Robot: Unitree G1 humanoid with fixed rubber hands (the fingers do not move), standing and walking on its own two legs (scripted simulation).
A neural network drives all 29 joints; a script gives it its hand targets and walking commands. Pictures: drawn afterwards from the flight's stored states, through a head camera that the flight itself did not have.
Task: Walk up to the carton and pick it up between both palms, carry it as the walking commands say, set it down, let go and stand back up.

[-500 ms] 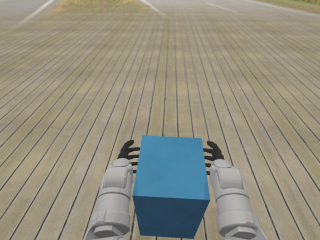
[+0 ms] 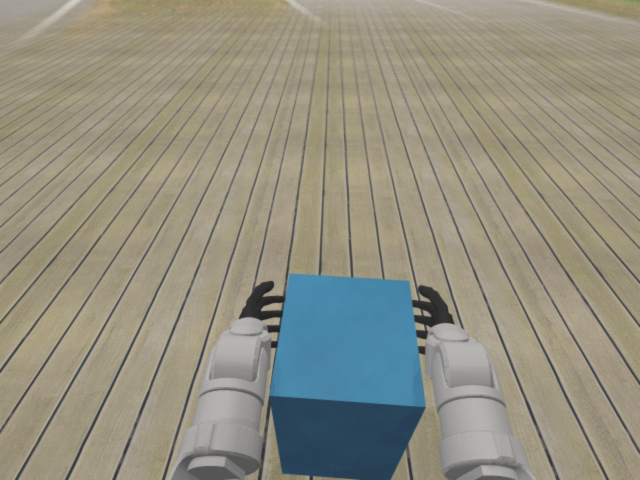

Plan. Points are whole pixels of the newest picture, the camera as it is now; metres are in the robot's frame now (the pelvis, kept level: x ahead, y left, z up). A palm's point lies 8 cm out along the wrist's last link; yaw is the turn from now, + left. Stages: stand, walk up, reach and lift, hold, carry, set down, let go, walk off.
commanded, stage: reach and lift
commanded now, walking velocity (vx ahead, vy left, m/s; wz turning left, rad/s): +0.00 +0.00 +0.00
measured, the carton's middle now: (341, 383) +0.29 +0.00 -0.03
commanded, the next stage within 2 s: hold in 0.52 s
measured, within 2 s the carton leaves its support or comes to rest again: neither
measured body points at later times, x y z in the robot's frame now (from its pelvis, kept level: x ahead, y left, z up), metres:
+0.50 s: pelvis -0.01 +0.00 +0.00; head -0.07 +0.00 +0.44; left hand +0.30 +0.13 +0.05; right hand +0.31 -0.13 +0.05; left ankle +0.02 +0.12 -0.74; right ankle +0.03 -0.13 -0.74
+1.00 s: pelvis -0.01 +0.00 +0.00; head -0.07 +0.00 +0.44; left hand +0.30 +0.12 +0.05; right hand +0.30 -0.13 +0.05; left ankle +0.02 +0.12 -0.74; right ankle +0.03 -0.13 -0.74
